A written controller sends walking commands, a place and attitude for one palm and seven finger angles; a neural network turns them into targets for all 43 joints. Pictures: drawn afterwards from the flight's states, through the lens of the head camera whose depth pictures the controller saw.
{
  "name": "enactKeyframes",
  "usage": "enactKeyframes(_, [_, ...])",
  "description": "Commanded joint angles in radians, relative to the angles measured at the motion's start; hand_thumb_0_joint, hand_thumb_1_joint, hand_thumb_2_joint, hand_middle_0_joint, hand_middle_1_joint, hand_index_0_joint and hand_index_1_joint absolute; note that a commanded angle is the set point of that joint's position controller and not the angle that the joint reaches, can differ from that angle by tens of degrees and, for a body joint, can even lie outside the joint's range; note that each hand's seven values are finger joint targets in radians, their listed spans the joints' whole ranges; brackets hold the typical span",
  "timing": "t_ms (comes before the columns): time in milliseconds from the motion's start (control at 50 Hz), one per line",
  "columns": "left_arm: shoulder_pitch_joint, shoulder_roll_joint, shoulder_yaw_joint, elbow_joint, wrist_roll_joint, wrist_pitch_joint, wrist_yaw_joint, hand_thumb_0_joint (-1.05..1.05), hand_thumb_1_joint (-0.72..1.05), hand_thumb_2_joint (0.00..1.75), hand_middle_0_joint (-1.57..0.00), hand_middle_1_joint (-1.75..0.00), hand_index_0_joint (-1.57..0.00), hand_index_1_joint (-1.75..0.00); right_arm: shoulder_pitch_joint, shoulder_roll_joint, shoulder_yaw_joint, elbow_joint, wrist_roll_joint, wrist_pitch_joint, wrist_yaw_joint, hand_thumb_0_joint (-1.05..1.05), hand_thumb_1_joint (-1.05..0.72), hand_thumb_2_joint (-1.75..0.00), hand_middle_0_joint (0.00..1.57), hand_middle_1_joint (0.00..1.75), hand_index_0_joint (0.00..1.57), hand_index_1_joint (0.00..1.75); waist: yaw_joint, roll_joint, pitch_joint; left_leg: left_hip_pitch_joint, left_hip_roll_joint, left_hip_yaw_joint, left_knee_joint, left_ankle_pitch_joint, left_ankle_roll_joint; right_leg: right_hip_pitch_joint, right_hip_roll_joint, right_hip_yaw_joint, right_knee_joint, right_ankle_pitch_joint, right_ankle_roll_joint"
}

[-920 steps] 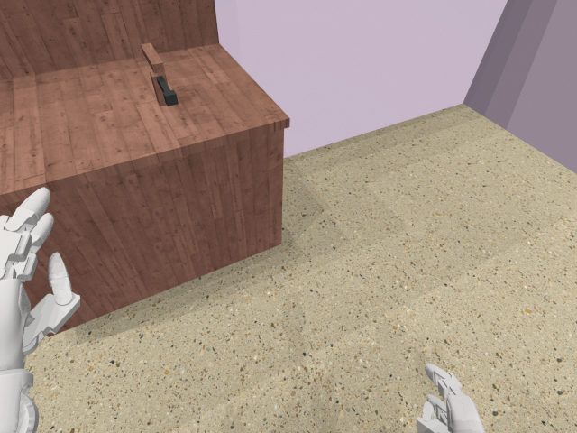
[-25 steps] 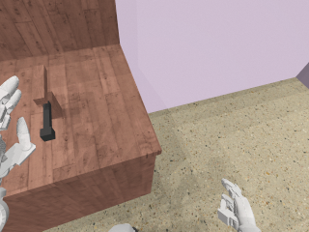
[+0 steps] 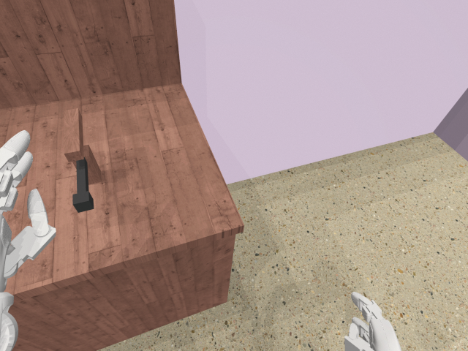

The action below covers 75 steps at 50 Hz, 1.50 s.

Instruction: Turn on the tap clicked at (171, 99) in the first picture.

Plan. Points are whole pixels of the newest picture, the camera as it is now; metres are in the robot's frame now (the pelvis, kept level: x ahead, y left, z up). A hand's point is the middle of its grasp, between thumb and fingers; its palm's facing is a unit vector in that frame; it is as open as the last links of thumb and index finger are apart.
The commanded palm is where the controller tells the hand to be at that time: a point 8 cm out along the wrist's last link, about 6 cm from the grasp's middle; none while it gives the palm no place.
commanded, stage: come to a stop and stand still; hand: left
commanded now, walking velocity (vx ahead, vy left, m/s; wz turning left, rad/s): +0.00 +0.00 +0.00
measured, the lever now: (83, 201) +0.36 +0.31 +0.01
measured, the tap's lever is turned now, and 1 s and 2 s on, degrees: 0 0 0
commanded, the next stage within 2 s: look again from close up in 1.70 s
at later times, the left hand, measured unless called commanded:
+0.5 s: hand (8, 178) +0.25 +0.27 +0.22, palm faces +0.49 -0.74 -0.47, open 7.4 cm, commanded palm +0.15 +0.28 +0.18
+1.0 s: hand (10, 251) +0.19 +0.26 +0.18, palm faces +0.48 -0.77 -0.41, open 7.4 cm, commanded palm +0.13 +0.28 +0.18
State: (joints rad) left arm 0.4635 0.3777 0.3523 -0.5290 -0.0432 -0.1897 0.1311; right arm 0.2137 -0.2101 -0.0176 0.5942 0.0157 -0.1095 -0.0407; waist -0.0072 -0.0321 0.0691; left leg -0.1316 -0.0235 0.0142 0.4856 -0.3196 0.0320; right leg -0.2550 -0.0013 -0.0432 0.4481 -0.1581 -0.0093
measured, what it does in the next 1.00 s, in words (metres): stands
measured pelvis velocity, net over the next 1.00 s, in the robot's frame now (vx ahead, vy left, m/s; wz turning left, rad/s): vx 0.00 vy -0.02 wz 0.10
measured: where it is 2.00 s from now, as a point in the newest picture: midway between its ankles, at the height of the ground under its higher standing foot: outside the picture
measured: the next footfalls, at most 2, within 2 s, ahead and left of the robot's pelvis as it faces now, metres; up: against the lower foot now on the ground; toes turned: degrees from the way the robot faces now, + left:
none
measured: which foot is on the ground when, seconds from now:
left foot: down 0.00-1.00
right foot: down 0.00-1.00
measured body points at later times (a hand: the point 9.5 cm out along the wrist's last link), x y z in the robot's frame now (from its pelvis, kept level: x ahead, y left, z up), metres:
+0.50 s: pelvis +0.00 +0.00 +0.00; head +0.03 +0.02 +0.44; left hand +0.22 +0.31 +0.25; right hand +0.16 -0.20 -0.09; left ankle -0.03 +0.09 -0.74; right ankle +0.04 -0.11 -0.74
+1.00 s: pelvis +0.00 -0.02 +0.00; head +0.05 +0.00 +0.44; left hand +0.15 +0.30 +0.20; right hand +0.22 -0.23 -0.07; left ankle -0.04 +0.09 -0.74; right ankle +0.04 -0.11 -0.74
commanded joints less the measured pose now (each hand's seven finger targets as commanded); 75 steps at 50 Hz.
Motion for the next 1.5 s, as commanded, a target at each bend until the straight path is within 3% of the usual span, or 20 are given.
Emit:
enactKeyframes(0, [-0.02, 0.139, 0.117, -0.168, -0.005, -0.072, 0.01, 0.0, 0.9, 0.9, -0.2, -0.3, -0.2, -0.3, -0.069, -0.116, -0.035, -0.158, 0.001, -0.046, -0.005, 0.0, -0.9, -0.9, 0.2, 0.3, 0.2, 0.3, 0.016, 0.099, -0.128, -0.177, 0.134, -0.09, -0.148, 0.193, -0.015, 0.216, -0.07, 0.066, 0.007, 0.105, -0.016])
enactKeyframes(160, [-0.224, 0.09, 0.044, -0.079, 0.016, -0.063, -0.007, 0.0, 0.9, 0.9, -0.2, -0.3, -0.2, -0.3, -0.051, -0.109, -0.026, -0.161, 0.008, -0.053, -0.005, 0.0, -0.9, -0.9, 0.2, 0.3, 0.2, 0.3, 0.019, 0.096, -0.018, -0.299, 0.145, -0.104, -0.228, -0.114, 0.026, 0.195, -0.039, 0.079, -0.009, -0.084, 0.004])
enactKeyframes(240, [-0.301, 0.088, 0.02, -0.135, 0.026, -0.069, -0.004, 0.0, 0.9, 0.9, -0.2, -0.3, -0.2, -0.3, -0.06, -0.109, -0.024, -0.158, 0.001, -0.069, 0.001, 0.0, -0.9, -0.9, 0.2, 0.3, 0.2, 0.3, 0.02, 0.108, -0.043, -0.253, 0.128, -0.104, -0.216, -0.038, 0.015, 0.207, -0.04, 0.082, -0.019, -0.027, -0.002])
enactKeyframes(360, [-0.176, 0.132, 0.089, -0.162, 0.016, -0.088, 0.007, 0.0, 0.9, 0.9, -0.2, -0.3, -0.2, -0.3, -0.068, -0.102, -0.028, -0.159, -0.006, -0.073, 0.013, 0.0, -0.9, -0.9, 0.2, 0.3, 0.2, 0.3, 0.025, 0.094, -0.123, -0.179, 0.103, -0.08, -0.157, 0.148, -0.012, 0.268, -0.065, 0.088, -0.03, 0.127, -0.02])
enactKeyframes(380, [-1.074, 0.92, 0.3, -0.452, 0.033, -0.232, -0.002, 0.0, 0.9, 0.9, -0.2, -0.3, -0.2, -0.3, 0.094, -0.177, 0.205, -0.301, 0.061, -0.046, -0.062, 0.0, -0.9, -0.9, 0.2, 0.3, 0.2, 0.3, -0.024, 0.437, -0.081, -0.401, 0.147, -0.195, -0.159, 0.178, 0.01, 0.251, 0.061, 0.057, 0.214, -0.108, 0.073])
enactKeyframes(400, [-0.728, 0.393, 0.32, -0.077, 0.075, -0.179, -0.014, 0.0, 0.9, 0.9, -0.2, -0.3, -0.2, -0.3, 0.043, -0.026, 0.042, -0.196, 0.036, -0.089, -0.043, 0.0, -0.9, -0.9, 0.2, 0.3, 0.2, 0.3, 0.036, 0.24, -0.193, -0.23, 0.22, -0.211, -0.124, 0.176, -0.007, 0.065, -0.015, 0.035, 0.197, -0.23, 0.027])
enactKeyframes(420, [-0.55, 0.384, 0.289, -0.007, 0.057, -0.15, -0.005, 0.0, 0.9, 0.9, -0.2, -0.3, -0.2, -0.3, -0.022, -0.083, 0.051, -0.148, -0.005, -0.086, -0.007, 0.0, -0.9, -0.9, 0.2, 0.3, 0.2, 0.3, 0.024, 0.174, -0.139, -0.152, 0.157, -0.133, -0.138, 0.296, -0.039, 0.043, -0.018, 0.009, 0.109, -0.232, 0.005])
enactKeyframes(480, [-0.239, 0.347, 0.287, 0.169, -0.004, -0.12, -0.035, 0.0, 0.9, 0.9, -0.2, -0.3, -0.2, -0.3, -0.005, -0.169, -0.004, -0.133, -0.028, -0.076, 0.044, 0.0, -0.9, -0.9, 0.2, 0.3, 0.2, 0.3, 0.04, 0.155, -0.233, -0.111, 0.077, -0.046, -0.019, 0.468, -0.083, 0.109, -0.037, 0.064, 0.032, 0.164, -0.032])
enactKeyframes(540, [-0.025, 0.205, 0.148, 0.104, -0.068, -0.152, -0.047, 0.0, 0.9, 0.9, -0.2, -0.3, -0.2, -0.3, -0.009, -0.178, -0.022, -0.137, 0.0, -0.107, 0.09, 0.0, -0.9, -0.9, 0.2, 0.3, 0.2, 0.3, 0.068, 0.046, -0.199, -0.181, 0.059, -0.051, -0.051, 0.359, -0.045, 0.131, -0.058, 0.047, 0.025, 0.208, -0.022])
enactKeyframes(600, [0.036, 0.202, 0.141, 0.051, -0.089, -0.167, -0.033, 0.0, 0.9, 0.9, -0.2, -0.3, -0.2, -0.3, 0.0, -0.176, -0.035, -0.13, 0.019, -0.134, 0.103, 0.0, -0.9, -0.9, 0.2, 0.3, 0.2, 0.3, 0.072, -0.025, -0.244, -0.139, 0.057, -0.054, -0.036, 0.451, -0.037, 0.159, -0.055, 0.036, 0.033, 0.322, -0.008])
enactKeyframes(660, [-0.021, 0.314, 0.231, -0.023, -0.094, -0.202, -0.008, 0.0, 0.9, 0.9, -0.2, -0.3, -0.2, -0.3, 0.01, -0.192, -0.037, -0.135, 0.019, -0.16, 0.089, 0.0, -0.9, -0.9, 0.2, 0.3, 0.2, 0.3, 0.073, -0.121, -0.27, -0.156, 0.038, -0.071, -0.021, 0.431, -0.033, 0.205, -0.051, 0.043, 0.042, 0.415, 0.004])
enactKeyframes(680, [-0.093, 0.412, 0.293, -0.093, -0.089, -0.21, -0.001, 0.0, 0.9, 0.9, -0.2, -0.3, -0.2, -0.3, 0.003, -0.214, -0.031, -0.136, 0.02, -0.16, 0.083, 0.0, -0.9, -0.9, 0.2, 0.3, 0.2, 0.3, 0.068, -0.07, -0.297, -0.148, 0.036, -0.078, -0.016, 0.397, -0.027, 0.207, -0.048, 0.064, 0.056, 0.401, 0.004])
enactKeyframes(700, [-0.09, 0.368, 0.256, -0.092, -0.088, -0.217, -0.002, 0.0, 0.9, 0.9, -0.2, -0.3, -0.2, -0.3, 0.015, -0.184, -0.019, -0.13, 0.012, -0.164, 0.072, 0.0, -0.9, -0.9, 0.2, 0.3, 0.2, 0.3, 0.066, -0.075, -0.304, -0.164, 0.028, -0.074, -0.008, 0.41, -0.021, 0.231, -0.065, 0.052, 0.062, 0.43, 0.003])
enactKeyframes(780, [-0.148, 0.402, 0.241, -0.183, -0.081, -0.203, 0.011, 0.0, 0.9, 0.9, -0.2, -0.3, -0.2, -0.3, 0.028, -0.206, -0.008, -0.133, 0.013, -0.187, 0.065, 0.0, -0.9, -0.9, 0.2, 0.3, 0.2, 0.3, 0.066, 0.135, -0.337, -0.139, 0.008, -0.092, 0.033, 0.403, -0.015, 0.22, -0.067, 0.091, 0.08, 0.424, -0.011])
enactKeyframes(840, [-0.096, 0.312, 0.163, -0.172, -0.074, -0.194, 0.015, 0.0, 0.9, 0.9, -0.2, -0.3, -0.2, -0.3, 0.059, -0.2, -0.011, -0.125, 0.007, -0.203, 0.071, 0.0, -0.9, -0.9, 0.2, 0.3, 0.2, 0.3, 0.072, 0.17, -0.315, -0.145, -0.002, -0.088, 0.051, 0.419, -0.021, 0.211, -0.089, 0.078, 0.07, 0.421, -0.022])
enactKeyframes(1040, [-0.157, 0.214, 0.107, 0.039, -0.08, -0.155, 0.006, 0.0, 0.9, 0.9, -0.2, -0.3, -0.2, -0.3, -0.006, -0.184, -0.031, -0.121, 0.02, -0.153, 0.055, 0.0, -0.9, -0.9, 0.2, 0.3, 0.2, 0.3, 0.061, -0.044, -0.152, -0.154, 0.031, -0.097, -0.057, 0.163, -0.021, 0.084, -0.085, 0.061, -0.042, 0.107, -0.003])
enactKeyframes(1180, [-0.239, 0.245, 0.085, -0.04, -0.07, -0.168, -0.004, 0.0, 0.9, 0.9, -0.2, -0.3, -0.2, -0.3, -0.058, -0.185, -0.014, -0.146, 0.023, -0.155, 0.067, 0.0, -0.9, -0.9, 0.2, 0.3, 0.2, 0.3, 0.055, 0.101, -0.112, -0.261, 0.051, -0.144, -0.124, -0.084, 0.017, 0.108, -0.052, 0.067, -0.044, -0.102, 0.01])
enactKeyframes(1200, [-0.243, 0.209, 0.055, -0.049, -0.059, -0.174, -0.006, 0.0, 0.9, 0.9, -0.2, -0.3, -0.2, -0.3, -0.042, -0.171, -0.012, -0.144, 0.02, -0.159, 0.068, 0.0, -0.9, -0.9, 0.2, 0.3, 0.2, 0.3, 0.054, 0.123, -0.116, -0.308, 0.06, -0.155, -0.143, -0.121, 0.02, 0.15, -0.054, 0.047, -0.021, -0.094, 0.012])
enactKeyframes(1280, [-0.236, 0.281, 0.124, -0.106, -0.048, -0.185, 0.003, 0.0, 0.9, 0.9, -0.2, -0.3, -0.2, -0.3, -0.045, -0.187, -0.014, -0.147, 0.02, -0.179, 0.079, 0.0, -0.9, -0.9, 0.2, 0.3, 0.2, 0.3, 0.051, 0.191, -0.14, -0.388, 0.071, -0.187, -0.156, -0.17, 0.031, 0.231, -0.031, 0.051, 0.045, -0.029, 0.018])
enactKeyframes(1480, [-0.152, 0.227, 0.114, -0.022, -0.068, -0.189, -0.011, 0.0, 0.9, 0.9, -0.2, -0.3, -0.2, -0.3, -0.048, -0.171, -0.025, -0.109, 0.021, -0.185, 0.074, 0.0, -0.9, -0.9, 0.2, 0.3, 0.2, 0.3, 0.05, 0.099, -0.126, -0.29, 0.06, -0.171, -0.142, -0.01, -0.006, 0.158, -0.053, 0.044, 0.037, 0.024, 0.004])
